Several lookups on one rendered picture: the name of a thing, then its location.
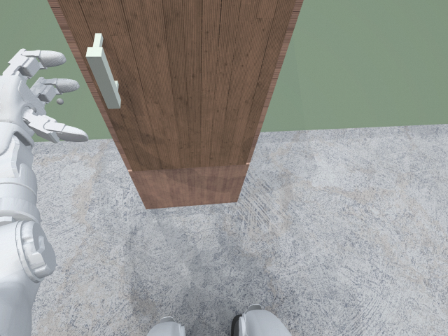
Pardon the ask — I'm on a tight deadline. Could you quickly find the robot left shin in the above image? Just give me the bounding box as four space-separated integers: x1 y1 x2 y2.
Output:
160 316 175 323

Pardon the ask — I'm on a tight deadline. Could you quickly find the robot left forearm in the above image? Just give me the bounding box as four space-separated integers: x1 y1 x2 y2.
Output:
0 122 41 226

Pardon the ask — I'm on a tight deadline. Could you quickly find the robot left hand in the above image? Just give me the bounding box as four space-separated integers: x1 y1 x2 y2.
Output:
0 48 89 144

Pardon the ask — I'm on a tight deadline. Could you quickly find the robot left thigh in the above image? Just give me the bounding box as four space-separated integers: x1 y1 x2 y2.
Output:
147 321 186 336

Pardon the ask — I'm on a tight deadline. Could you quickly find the handle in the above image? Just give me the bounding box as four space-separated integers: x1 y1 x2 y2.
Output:
86 33 121 109

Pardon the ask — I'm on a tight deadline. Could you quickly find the robot left upper arm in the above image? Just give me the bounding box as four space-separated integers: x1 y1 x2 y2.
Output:
0 220 56 336

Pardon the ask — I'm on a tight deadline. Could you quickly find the cupboard door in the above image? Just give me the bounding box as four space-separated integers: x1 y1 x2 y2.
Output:
57 0 296 172

